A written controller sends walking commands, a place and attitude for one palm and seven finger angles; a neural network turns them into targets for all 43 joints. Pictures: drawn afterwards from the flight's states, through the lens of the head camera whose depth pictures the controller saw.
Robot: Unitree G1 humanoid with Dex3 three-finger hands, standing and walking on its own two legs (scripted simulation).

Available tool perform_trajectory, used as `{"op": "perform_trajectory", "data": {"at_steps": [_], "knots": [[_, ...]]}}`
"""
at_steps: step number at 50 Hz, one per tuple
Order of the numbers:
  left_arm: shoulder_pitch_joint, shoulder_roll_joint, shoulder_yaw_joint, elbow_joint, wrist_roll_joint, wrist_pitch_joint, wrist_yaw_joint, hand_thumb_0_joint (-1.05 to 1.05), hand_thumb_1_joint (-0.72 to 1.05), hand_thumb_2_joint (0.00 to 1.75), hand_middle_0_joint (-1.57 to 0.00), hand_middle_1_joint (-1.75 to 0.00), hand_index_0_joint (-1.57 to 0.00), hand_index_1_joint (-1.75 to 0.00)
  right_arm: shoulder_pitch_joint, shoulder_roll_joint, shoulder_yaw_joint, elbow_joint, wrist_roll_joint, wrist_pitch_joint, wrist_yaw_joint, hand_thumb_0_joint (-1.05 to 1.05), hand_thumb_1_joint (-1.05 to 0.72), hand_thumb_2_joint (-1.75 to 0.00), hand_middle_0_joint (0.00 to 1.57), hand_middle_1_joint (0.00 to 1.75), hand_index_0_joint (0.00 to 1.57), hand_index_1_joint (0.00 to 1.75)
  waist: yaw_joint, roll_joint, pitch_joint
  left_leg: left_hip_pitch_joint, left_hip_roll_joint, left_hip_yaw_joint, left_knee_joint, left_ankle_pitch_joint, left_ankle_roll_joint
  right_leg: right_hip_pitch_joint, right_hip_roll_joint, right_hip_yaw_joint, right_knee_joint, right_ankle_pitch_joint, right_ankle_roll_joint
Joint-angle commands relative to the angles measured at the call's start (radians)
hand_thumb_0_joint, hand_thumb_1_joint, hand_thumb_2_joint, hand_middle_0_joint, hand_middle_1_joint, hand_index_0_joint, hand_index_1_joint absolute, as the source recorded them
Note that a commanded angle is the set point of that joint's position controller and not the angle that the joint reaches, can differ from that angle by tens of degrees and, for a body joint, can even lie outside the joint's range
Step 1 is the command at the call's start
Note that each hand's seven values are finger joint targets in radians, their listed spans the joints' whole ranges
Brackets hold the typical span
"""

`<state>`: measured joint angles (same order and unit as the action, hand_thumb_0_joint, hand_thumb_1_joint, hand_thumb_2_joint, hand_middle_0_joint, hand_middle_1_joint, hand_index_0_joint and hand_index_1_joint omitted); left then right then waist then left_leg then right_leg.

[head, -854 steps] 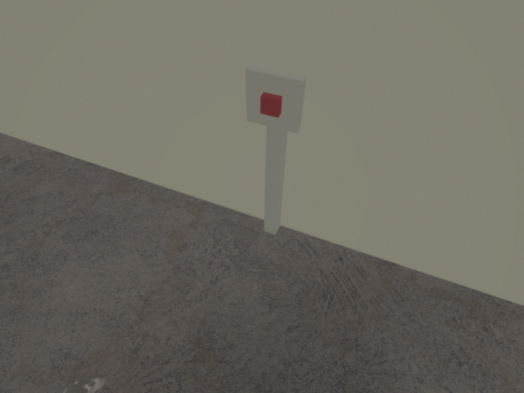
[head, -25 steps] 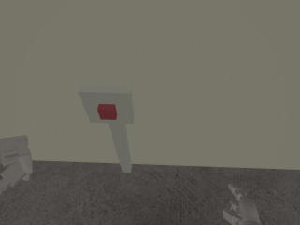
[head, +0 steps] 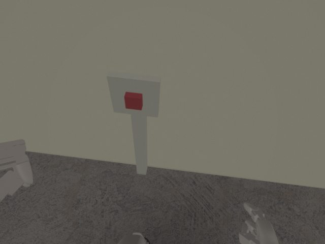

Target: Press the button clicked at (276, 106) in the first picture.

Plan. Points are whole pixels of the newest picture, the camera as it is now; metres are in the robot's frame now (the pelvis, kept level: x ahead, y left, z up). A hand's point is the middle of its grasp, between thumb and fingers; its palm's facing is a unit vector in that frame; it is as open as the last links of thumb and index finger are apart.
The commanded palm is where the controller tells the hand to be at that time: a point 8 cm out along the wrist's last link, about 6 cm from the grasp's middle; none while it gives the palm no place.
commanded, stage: step back with the hand held close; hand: left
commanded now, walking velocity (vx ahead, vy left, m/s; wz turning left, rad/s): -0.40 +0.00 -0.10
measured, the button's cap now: (134, 100) +0.58 +0.15 -0.04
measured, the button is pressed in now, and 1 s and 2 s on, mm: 0 0 0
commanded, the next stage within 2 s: stop stepping back and stand still in 0.42 s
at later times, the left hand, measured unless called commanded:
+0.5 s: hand (11, 217) +0.13 +0.23 +0.18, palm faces +0.23 -0.88 -0.42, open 3.1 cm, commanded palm +0.08 +0.28 +0.19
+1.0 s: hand out of the picture +0.04 +0.29 +0.17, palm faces +0.38 -0.86 -0.33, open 3.1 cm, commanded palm -0.04 +0.33 +0.19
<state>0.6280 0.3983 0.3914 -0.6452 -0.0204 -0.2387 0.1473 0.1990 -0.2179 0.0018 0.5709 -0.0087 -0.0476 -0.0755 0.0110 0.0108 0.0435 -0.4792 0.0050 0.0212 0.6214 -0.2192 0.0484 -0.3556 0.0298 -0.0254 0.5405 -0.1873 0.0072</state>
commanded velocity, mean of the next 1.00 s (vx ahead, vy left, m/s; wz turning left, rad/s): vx -0.08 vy -0.03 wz -0.03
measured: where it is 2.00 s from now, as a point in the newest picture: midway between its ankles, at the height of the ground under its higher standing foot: outside the picture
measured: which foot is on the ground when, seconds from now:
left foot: down 0.00-0.68, up 0.70-0.88, down 0.90-1.00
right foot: down 0.00-0.14, up 0.16-0.42, down 0.44-0.92, up 0.94-1.00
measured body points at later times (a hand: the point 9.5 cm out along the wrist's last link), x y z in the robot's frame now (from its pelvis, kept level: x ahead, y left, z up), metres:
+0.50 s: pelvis -0.09 +0.02 +0.00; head -0.05 +0.05 +0.44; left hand +0.11 +0.27 +0.20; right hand +0.09 -0.21 -0.08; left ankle +0.10 +0.07 -0.72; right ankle -0.24 -0.12 -0.73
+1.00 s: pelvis -0.19 +0.06 +0.01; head -0.19 +0.09 +0.46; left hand +0.01 +0.34 +0.19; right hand -0.07 -0.20 -0.07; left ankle -0.17 +0.17 -0.73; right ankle -0.19 -0.06 -0.69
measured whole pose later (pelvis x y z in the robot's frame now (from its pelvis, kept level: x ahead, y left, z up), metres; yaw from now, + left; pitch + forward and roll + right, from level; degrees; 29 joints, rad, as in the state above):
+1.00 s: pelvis -0.19 +0.06 +0.01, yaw -5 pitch +0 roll -1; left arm 0.48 0.35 0.36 -0.53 0.00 -0.17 0.18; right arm 0.25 -0.19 -0.01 0.67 -0.02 -0.12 -0.09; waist 0.00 -0.07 -0.02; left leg -0.30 0.01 0.00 0.58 -0.28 0.01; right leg -0.42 -0.01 -0.05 0.86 -0.45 0.00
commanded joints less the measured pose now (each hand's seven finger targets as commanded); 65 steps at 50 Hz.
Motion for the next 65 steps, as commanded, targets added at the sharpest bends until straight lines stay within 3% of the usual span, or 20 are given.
{"op": "perform_trajectory", "data": {"at_steps": [1,4,8,18,22,25,27,30,32,34,35,36,39,44,46,48,51,58,61,65], "knots": [[-0.073,0.152,0.081,-0.167,-0.012,-0.058,0.038,0.0,0.9,0.9,-1.3,-1.5,-1.3,-1.5,-0.066,-0.125,-0.063,-0.119,-0.004,-0.049,-0.007,0.0,-0.9,-0.9,0.2,0.3,0.2,0.3,-0.041,-0.099,-0.105,0.235,0.004,-0.05,0.087,-0.183,-0.038,-0.226,-0.204,0.25,-0.279,-0.287,-0.097],[-0.078,0.163,0.086,-0.176,-0.01,-0.056,0.043,0.0,0.9,0.9,-1.3,-1.5,-1.3,-1.5,-0.086,-0.12,-0.053,-0.122,-0.003,-0.04,-0.011,0.0,-0.9,-0.9,0.2,0.3,0.2,0.3,-0.042,-0.048,-0.089,0.203,0.045,-0.113,-0.073,-0.175,-0.017,-0.198,-0.128,0.147,-0.189,-0.229,-0.052],[-0.081,0.189,0.146,-0.217,0.012,-0.065,0.032,0.0,0.9,0.9,-1.3,-1.5,-1.3,-1.5,-0.13,-0.121,-0.058,-0.14,-0.025,-0.075,-0.017,0.0,-0.9,-0.9,0.2,0.3,0.2,0.3,-0.023,0.245,-0.143,-0.261,0.37,-0.497,-0.579,-0.541,0.13,0.216,0.093,0.078,0.576,-0.246,0.008],[-0.008,0.158,0.077,-0.238,-0.056,-0.065,0.005,0.0,0.9,0.9,-1.3,-1.5,-1.3,-1.5,-0.06,-0.096,-0.056,-0.049,-0.033,-0.108,0.039,0.0,-0.9,-0.9,0.2,0.3,0.2,0.3,-0.012,0.262,-0.269,0.246,0.22,-0.178,-0.482,-0.156,-0.088,0.161,0.058,-0.051,-0.13,-0.392,-0.058],[-0.106,0.243,0.121,-0.271,-0.054,-0.096,0.015,0.0,0.9,0.9,-1.3,-1.5,-1.3,-1.5,-0.067,-0.064,-0.036,-0.021,-0.023,-0.071,0.019,0.0,-0.9,-0.9,0.2,0.3,0.2,0.3,-0.025,-0.096,-0.222,0.405,0.043,-0.017,0.146,-0.015,-0.09,-0.152,-0.31,0.208,-0.382,0.062,-0.143],[-0.155,0.21,0.098,-0.212,-0.042,-0.08,-0.007,0.0,0.9,0.9,-1.3,-1.5,-1.3,-1.5,-0.089,-0.082,-0.039,-0.046,-0.01,-0.1,-0.011,0.0,-0.9,-0.9,0.2,0.3,0.2,0.3,-0.049,-0.173,-0.225,0.388,0.022,0.002,-0.035,0.21,-0.066,-0.033,-0.162,-0.008,-0.142,0.31,-0.05],[-0.099,0.183,0.096,-0.193,-0.057,-0.03,-0.022,0.0,0.9,0.9,-1.3,-1.5,-1.3,-1.5,-0.12,-0.116,-0.046,-0.082,-0.005,-0.097,-0.014,0.0,-0.9,-0.9,0.2,0.3,0.2,0.3,-0.026,0.147,-0.262,0.497,0.153,-0.213,-0.237,0.599,0.017,-0.039,0.059,-0.054,0.125,-0.017,0.032],[-0.068,0.212,0.152,-0.165,-0.072,-0.03,-0.009,0.0,0.9,0.9,-1.3,-1.5,-1.3,-1.5,-0.136,-0.129,-0.041,-0.101,-0.011,-0.114,0.009,0.0,-0.9,-0.9,0.2,0.3,0.2,0.3,-0.003,0.255,-0.197,0.125,0.239,-0.343,-0.608,-0.483,-0.039,0.16,0.12,-0.029,0.324,-0.508,-0.042],[0.05,0.227,0.199,-0.163,-0.075,-0.011,-0.004,0.0,0.9,0.9,-1.3,-1.5,-1.3,-1.5,-0.144,-0.104,-0.037,-0.121,-0.025,-0.09,0.015,0.0,-0.9,-0.9,0.2,0.3,0.2,0.3,0.017,0.32,-0.206,-0.013,0.154,-0.18,-0.571,-0.434,-0.125,0.317,0.132,-0.097,0.145,-0.446,-0.067],[0.142,0.224,0.188,-0.195,-0.063,0.0,-0.007,0.0,0.9,0.9,-1.3,-1.5,-1.3,-1.5,-0.117,-0.085,-0.043,-0.131,0.008,-0.059,0.026,0.0,-0.9,-0.9,0.2,0.3,0.2,0.3,0.006,0.018,-0.172,0.036,-0.058,0.096,0.006,-0.263,-0.136,0.124,-0.066,0.058,-0.24,-0.447,-0.104],[0.142,0.223,0.168,-0.246,-0.06,0.012,-0.011,0.0,0.9,0.9,-1.3,-1.5,-1.3,-1.5,-0.126,-0.098,-0.062,-0.129,0.013,-0.035,0.025,0.0,-0.9,-0.9,0.2,0.3,0.2,0.3,0.002,-0.247,-0.078,0.114,-0.129,0.021,0.527,-0.223,-0.122,-0.337,-0.35,0.446,-0.482,-0.669,-0.162],[0.086,0.237,0.204,-0.308,-0.058,0.011,0.003,0.0,0.9,0.9,-1.3,-1.5,-1.3,-1.5,-0.114,-0.109,-0.067,-0.104,-0.007,-0.018,0.028,0.0,-0.9,-0.9,0.2,0.3,0.2,0.3,-0.001,-0.228,-0.071,-0.016,-0.109,-0.05,0.765,-0.181,-0.112,-0.409,-0.45,0.514,-0.515,-0.637,-0.211],[-0.005,0.192,0.162,-0.185,-0.035,0.022,0.01,0.0,0.9,0.9,-1.3,-1.5,-1.3,-1.5,-0.101,-0.056,-0.037,-0.1,-0.005,-0.035,0.01,0.0,-0.9,-0.9,0.2,0.3,0.2,0.3,-0.066,-0.141,-0.035,-0.039,0.063,-0.055,0.516,-0.116,-0.077,-0.254,-0.275,0.203,-0.379,-0.548,-0.14],[-0.214,0.095,0.013,-0.088,0.011,-0.015,0.043,0.0,0.9,0.9,-1.3,-1.5,-1.3,-1.5,-0.021,-0.115,-0.036,-0.043,-0.008,-0.142,-0.035,0.0,-0.9,-0.9,0.2,0.3,0.2,0.3,-0.042,0.096,-0.061,0.235,0.051,0.001,-0.311,-0.112,-0.012,0.055,-0.149,0.046,-0.02,-0.202,-0.074],[-0.278,0.102,-0.023,-0.15,0.028,-0.029,0.046,0.0,0.9,0.9,-1.3,-1.5,-1.3,-1.5,-0.009,-0.145,-0.049,-0.082,0.0,-0.151,-0.032,0.0,-0.9,-0.9,0.2,0.3,0.2,0.3,-0.033,0.336,-0.07,0.373,0.33,-0.427,-0.353,-0.07,0.094,-0.22,-0.045,-0.033,0.302,-0.338,-0.002],[-0.285,0.179,0.045,-0.232,0.02,-0.035,0.032,0.0,0.9,0.9,-1.3,-1.5,-1.3,-1.5,-0.032,-0.095,-0.041,-0.069,-0.016,-0.157,-0.013,0.0,-0.9,-0.9,0.2,0.3,0.2,0.3,-0.051,0.238,-0.079,0.345,0.337,-0.513,-0.39,-0.001,0.129,-0.26,-0.05,0.019,0.47,-0.32,-0.007],[-0.051,0.174,0.076,-0.332,0.005,-0.027,0.019,0.0,0.9,0.9,-1.3,-1.5,-1.3,-1.5,-0.057,-0.105,-0.051,-0.096,0.004,-0.163,0.031,0.0,-0.9,-0.9,0.2,0.3,0.2,0.3,-0.015,0.169,-0.147,0.308,0.269,-0.305,-0.335,0.073,0.097,-0.154,-0.058,0.008,0.404,-0.183,-0.003],[0.07,0.152,0.12,-0.106,-0.015,0.015,0.036,0.0,0.9,0.9,-1.3,-1.5,-1.3,-1.5,-0.085,-0.09,-0.034,-0.117,-0.006,-0.067,0.01,0.0,-0.9,-0.9,0.2,0.3,0.2,0.3,-0.022,0.146,-0.068,-0.14,0.178,-0.112,-0.3,-0.442,0.025,0.344,0.004,-0.115,-0.007,-0.272,-0.033],[-0.009,0.163,0.119,-0.017,-0.029,0.044,0.032,0.0,0.9,0.9,-1.3,-1.5,-1.3,-1.5,-0.092,-0.086,-0.048,-0.113,0.007,-0.039,0.002,0.0,-0.9,-0.9,0.2,0.3,0.2,0.3,-0.019,-0.269,-0.005,-0.232,0.002,-0.018,0.371,-0.271,-0.038,0.198,-0.399,0.515,-0.391,-0.4,-0.208],[-0.045,0.111,0.062,-0.019,-0.017,0.006,0.019,0.0,0.9,0.9,-1.3,-1.5,-1.3,-1.5,-0.065,-0.093,-0.045,-0.075,0.004,-0.064,0.006,0.0,-0.9,-0.9,0.2,0.3,0.2,0.3,-0.043,-0.139,-0.075,-0.023,0.046,-0.023,0.345,-0.111,-0.05,0.091,-0.316,0.254,-0.302,-0.178,-0.155]]}}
